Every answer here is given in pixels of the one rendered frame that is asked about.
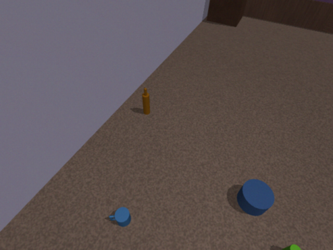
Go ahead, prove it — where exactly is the bed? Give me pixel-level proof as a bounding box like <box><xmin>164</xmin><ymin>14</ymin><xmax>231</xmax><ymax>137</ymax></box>
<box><xmin>243</xmin><ymin>0</ymin><xmax>333</xmax><ymax>33</ymax></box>

